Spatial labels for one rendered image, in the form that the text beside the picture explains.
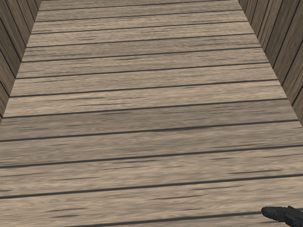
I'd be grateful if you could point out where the robot right hand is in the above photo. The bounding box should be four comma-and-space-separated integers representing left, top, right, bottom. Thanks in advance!
261, 205, 303, 227

